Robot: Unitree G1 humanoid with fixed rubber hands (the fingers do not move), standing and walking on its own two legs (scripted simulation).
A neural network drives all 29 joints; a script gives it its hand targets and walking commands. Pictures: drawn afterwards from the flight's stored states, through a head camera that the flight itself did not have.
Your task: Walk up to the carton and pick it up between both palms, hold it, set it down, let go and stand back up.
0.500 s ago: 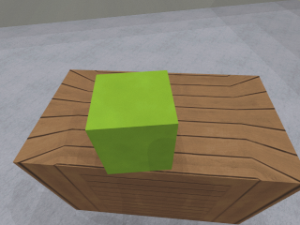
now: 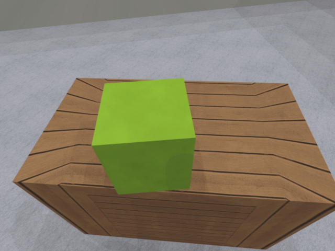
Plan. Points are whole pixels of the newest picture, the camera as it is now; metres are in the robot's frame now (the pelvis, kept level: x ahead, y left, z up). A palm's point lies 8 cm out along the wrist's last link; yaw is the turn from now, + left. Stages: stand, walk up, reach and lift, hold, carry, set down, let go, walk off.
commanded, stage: walk up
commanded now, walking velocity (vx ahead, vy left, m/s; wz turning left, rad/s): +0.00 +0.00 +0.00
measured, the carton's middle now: (149, 138) +0.41 +0.08 +0.01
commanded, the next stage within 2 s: stand in 1.00 s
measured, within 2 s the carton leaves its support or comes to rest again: neither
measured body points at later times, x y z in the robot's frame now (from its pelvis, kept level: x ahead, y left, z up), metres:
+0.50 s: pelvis -0.01 +0.05 +0.00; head +0.00 +0.06 +0.45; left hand -0.07 +0.24 -0.17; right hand +0.01 -0.17 -0.16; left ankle -0.05 +0.14 -0.74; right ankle -0.04 -0.07 -0.74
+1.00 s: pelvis -0.01 +0.07 +0.00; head +0.01 +0.08 +0.45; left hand -0.04 +0.26 -0.16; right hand -0.05 -0.12 -0.16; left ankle -0.05 +0.14 -0.74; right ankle -0.04 -0.07 -0.74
